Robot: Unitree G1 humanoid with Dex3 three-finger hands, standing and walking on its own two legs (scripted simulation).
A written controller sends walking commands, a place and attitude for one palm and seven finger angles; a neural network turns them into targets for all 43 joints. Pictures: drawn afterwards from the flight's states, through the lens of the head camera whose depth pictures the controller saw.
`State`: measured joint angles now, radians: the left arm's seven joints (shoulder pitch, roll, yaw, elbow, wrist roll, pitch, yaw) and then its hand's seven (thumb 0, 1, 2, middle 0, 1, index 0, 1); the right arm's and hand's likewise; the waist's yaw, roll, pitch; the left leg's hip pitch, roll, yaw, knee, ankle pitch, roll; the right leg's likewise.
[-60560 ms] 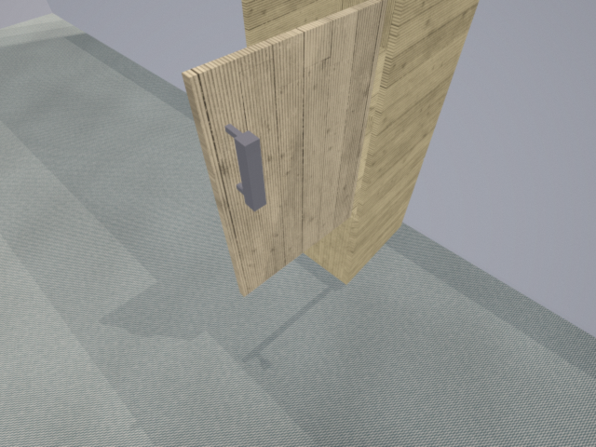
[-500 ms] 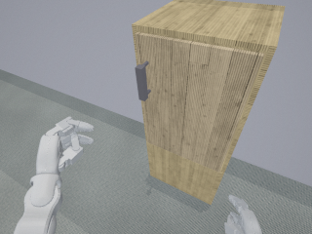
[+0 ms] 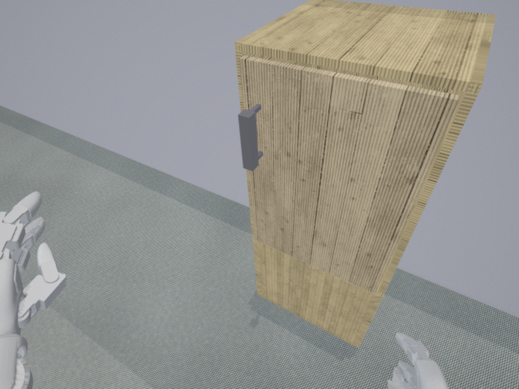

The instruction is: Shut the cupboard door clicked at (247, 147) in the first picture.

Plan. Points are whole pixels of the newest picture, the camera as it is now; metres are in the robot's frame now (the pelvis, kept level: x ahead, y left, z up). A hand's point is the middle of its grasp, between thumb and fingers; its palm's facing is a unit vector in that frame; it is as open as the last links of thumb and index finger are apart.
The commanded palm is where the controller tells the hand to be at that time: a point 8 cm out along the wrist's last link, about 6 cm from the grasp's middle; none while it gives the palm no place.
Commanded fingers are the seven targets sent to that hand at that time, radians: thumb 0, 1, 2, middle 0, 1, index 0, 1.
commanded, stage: draw the hand back to the body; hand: left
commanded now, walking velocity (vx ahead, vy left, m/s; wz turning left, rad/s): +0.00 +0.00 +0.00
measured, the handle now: (254, 137) +0.61 +0.10 +0.08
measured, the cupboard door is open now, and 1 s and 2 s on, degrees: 0 0 0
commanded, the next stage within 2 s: step back with the hand held close in 0.16 s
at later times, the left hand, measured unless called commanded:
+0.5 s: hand (74, 273) +0.20 +0.26 +0.15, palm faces +0.41 -0.78 -0.47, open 7.4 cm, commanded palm +0.14 +0.30 +0.17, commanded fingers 0.00 0.90 0.90 -0.20 -0.30 -0.20 -0.30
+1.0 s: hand (17, 334) +0.12 +0.28 +0.15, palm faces +0.48 -0.75 -0.45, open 7.4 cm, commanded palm +0.06 +0.31 +0.17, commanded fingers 0.00 0.90 0.90 -0.20 -0.30 -0.20 -0.30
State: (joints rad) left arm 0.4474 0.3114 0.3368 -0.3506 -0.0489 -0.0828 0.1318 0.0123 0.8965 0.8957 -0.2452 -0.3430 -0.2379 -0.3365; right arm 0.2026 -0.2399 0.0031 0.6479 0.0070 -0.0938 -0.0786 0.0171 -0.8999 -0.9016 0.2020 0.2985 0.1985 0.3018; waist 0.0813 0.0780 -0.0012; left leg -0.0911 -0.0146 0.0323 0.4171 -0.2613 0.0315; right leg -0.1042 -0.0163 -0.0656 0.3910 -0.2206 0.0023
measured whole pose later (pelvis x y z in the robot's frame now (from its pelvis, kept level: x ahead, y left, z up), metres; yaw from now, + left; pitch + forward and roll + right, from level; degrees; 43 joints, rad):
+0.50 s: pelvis -0.01 +0.00 +0.00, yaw -2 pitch +0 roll -1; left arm 0.51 0.36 0.37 -0.38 -0.05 -0.15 0.13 0.01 0.89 0.90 -0.21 -0.30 -0.21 -0.30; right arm 0.20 -0.26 -0.02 0.60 0.02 -0.04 -0.08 0.02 -0.90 -0.90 0.20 0.30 0.20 0.30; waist 0.02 0.08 -0.02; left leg -0.23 0.00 0.05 0.50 -0.28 0.03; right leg -0.24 0.00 -0.04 0.45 -0.22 0.00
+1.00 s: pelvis -0.09 +0.01 -0.03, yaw -1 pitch -2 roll -1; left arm 0.49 0.38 0.44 -0.45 0.01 -0.23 0.16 0.01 0.89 0.89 -0.22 -0.30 -0.21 -0.30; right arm 0.28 -0.22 0.01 0.56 0.01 -0.07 -0.09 0.02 -0.90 -0.90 0.20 0.30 0.20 0.30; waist 0.01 0.01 0.00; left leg -0.41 0.00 0.06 0.71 -0.28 0.06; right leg -0.42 -0.02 -0.03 0.66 -0.21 0.01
